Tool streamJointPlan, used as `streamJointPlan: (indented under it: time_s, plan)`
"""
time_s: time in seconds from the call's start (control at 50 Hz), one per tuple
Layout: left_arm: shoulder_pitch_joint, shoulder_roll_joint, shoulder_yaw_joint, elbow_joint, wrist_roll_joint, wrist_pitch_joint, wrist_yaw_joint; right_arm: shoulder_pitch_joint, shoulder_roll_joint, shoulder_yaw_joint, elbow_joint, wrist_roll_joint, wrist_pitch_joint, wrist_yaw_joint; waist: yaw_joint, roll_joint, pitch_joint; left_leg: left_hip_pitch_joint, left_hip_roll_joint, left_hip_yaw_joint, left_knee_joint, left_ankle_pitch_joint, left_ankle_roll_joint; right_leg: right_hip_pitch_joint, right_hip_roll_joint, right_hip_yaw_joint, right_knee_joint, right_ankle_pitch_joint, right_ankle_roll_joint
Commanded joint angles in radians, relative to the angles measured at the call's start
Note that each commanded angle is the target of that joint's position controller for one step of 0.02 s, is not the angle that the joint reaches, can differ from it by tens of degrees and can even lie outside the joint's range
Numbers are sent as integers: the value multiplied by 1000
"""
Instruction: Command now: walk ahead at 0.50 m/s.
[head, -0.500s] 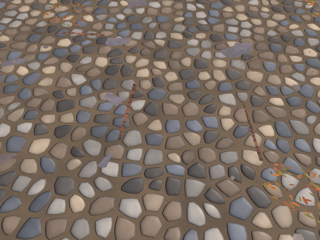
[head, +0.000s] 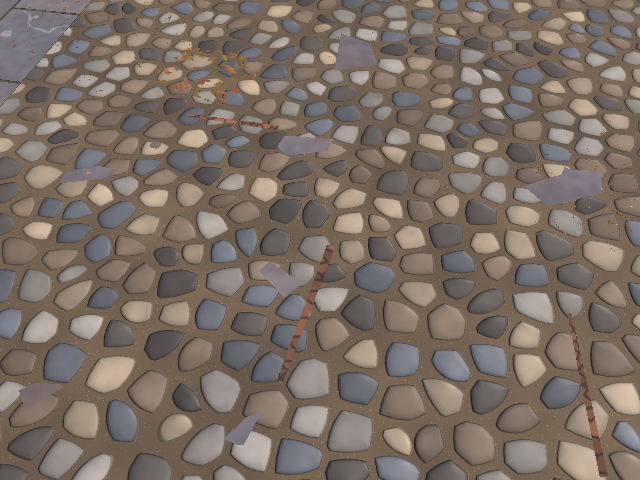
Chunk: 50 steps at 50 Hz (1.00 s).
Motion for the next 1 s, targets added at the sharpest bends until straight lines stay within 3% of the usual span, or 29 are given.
streamJointPlan:
  time_s: [0.02,0.06,0.1,0.12,0.14,0.16,0.18,0.2,0.22,0.24,0.28,0.34,0.4,0.5,0.6,0.66,0.68,0.7,0.72,0.74,0.76,0.78,0.8,0.82,0.84,0.88,0.92,1.0]
  plan:
    - [75,134,21,-12,7,-6,11,-122,-49,-3,-85,3,-15,-2,3,-103,75,-22,-31,33,-75,1,15,6,-296,138,-31,456,-110]
    - [78,143,24,-3,14,-2,18,-138,-59,-7,-99,2,-22,-3,-4,-101,80,-14,-41,32,-114,-61,38,67,-322,140,8,524,-112]
    - [45,156,28,-2,16,0,23,-74,-70,-15,-85,2,-33,-9,-46,-107,49,112,-82,51,-165,-138,71,76,-322,114,106,727,-93]
    - [31,164,30,-2,15,3,23,27,-82,-25,-52,1,-39,-16,-87,-108,-2,241,-117,66,-198,-155,90,66,-309,99,221,843,-80]
    - [14,162,29,-5,10,5,20,198,-104,-40,8,-6,-49,-26,-157,-78,-89,454,-132,69,-254,-113,117,-1,-270,64,409,831,-59]
    - [2,137,19,-36,-1,2,17,383,-178,-63,48,-32,-57,-38,-218,-9,-209,725,52,-131,-262,-182,172,-210,-225,34,687,540,-39]
    - [122,33,2,-50,-38,4,6,445,-274,-87,56,-40,-52,-35,-169,215,-333,990,348,-629,-363,-235,326,-577,-31,-19,1078,-212,9]
    - [52,139,30,-43,-8,7,8,375,-224,-81,50,4,-36,-27,-161,67,-280,904,308,-694,-444,-309,312,-675,-56,119,1159,-258,-8]
    - [-45,140,35,-78,-3,5,5,257,-170,-65,32,13,-37,-24,-117,36,-123,756,272,-522,-465,-303,276,-712,-111,124,1136,-160,-14]
    - [-94,124,34,-88,-1,1,1,203,-112,-50,26,10,-45,-19,-94,-9,-56,630,228,-421,-504,-201,244,-675,-143,124,1078,-92,-12]
    - [-82,88,32,-81,21,25,-7,195,-50,-30,51,11,-59,-25,-35,10,-12,489,144,-270,-543,-76,181,-573,-180,118,984,-51,6]
    - [-102,65,33,-90,28,52,-21,276,-74,-31,90,15,-78,-30,-15,14,-5,463,117,-193,-567,41,181,-573,-183,89,926,-15,30]
    - [-241,79,34,-139,25,63,-26,332,-93,-31,106,13,-78,-31,-35,15,37,482,102,-156,-607,38,177,-676,-205,66,821,90,54]
    - [-433,69,21,-202,10,59,-28,423,-88,-22,129,12,-75,-33,-84,22,60,554,80,-102,-606,146,153,-694,-186,26,578,219,67]
    - [-552,78,17,-247,8,49,-25,499,-92,-21,160,0,-69,-44,-118,32,78,708,119,-93,-552,258,165,-706,-154,4,446,190,36]
    - [-521,92,24,-251,7,36,-21,473,-109,-27,166,-6,-65,-53,-82,38,64,754,138,-73,-458,465,151,-609,-117,-12,379,86,-7]
    - [-450,103,32,-230,8,30,-15,456,-119,-29,165,-6,-64,-54,-50,46,27,746,132,-59,-375,603,138,-503,-84,-26,357,53,-26]
    - [-305,111,41,-178,13,20,-6,441,-119,-29,167,-2,-60,-53,10,27,-36,725,100,-33,-208,693,116,-342,-47,-42,291,99,-47]
    - [-137,147,56,-124,33,6,5,433,-105,-24,158,11,-61,-53,69,8,-131,587,58,-9,-1,556,88,-96,-109,18,274,208,-78]
    - [7,260,83,-105,61,-1,15,499,-23,-3,123,50,-62,-48,71,-167,-296,270,-56,57,376,47,35,247,-423,373,305,448,-189]
    - [-2,263,89,-102,18,17,5,552,-61,-21,148,55,-57,-53,50,-205,-396,138,-185,-11,621,-547,22,284,-558,639,216,712,-296]
    - [-114,229,78,-120,-11,22,0,473,-87,-33,134,29,-49,-57,3,-93,-266,105,-120,-99,643,-480,26,135,-503,486,204,745,-270]
    - [-205,155,56,-130,-11,17,-1,403,-56,-27,116,16,-50,-54,-21,-78,-142,89,-89,-93,595,-428,21,-2,-462,367,173,773,-237]
    - [-235,102,40,-125,-9,14,1,381,-40,-28,115,7,-43,-52,-47,-66,-69,117,-59,-86,524,-397,18,-110,-408,275,131,763,-187]
    - [-242,72,29,-113,-12,11,7,377,-38,-32,113,-8,-29,-48,-71,-82,-37,157,-45,-84,460,-374,9,-185,-364,214,102,746,-153]
    - [-220,70,20,-94,-2,3,10,412,-9,-29,130,-15,-2,-40,-100,-87,-57,248,-63,-64,404,-334,-3,-252,-332,149,91,828,-138]
    - [-216,106,20,-84,5,-5,10,409,2,-27,132,-9,14,-41,-125,-93,-76,274,-71,-51,324,-298,-13,-278,-316,99,93,879,-142]
    - [-190,107,5,-64,9,4,13,292,-2,-14,114,-1,30,-53,-101,-142,-75,316,-64,-19,77,-211,-16,-281,-280,56,99,781,-111]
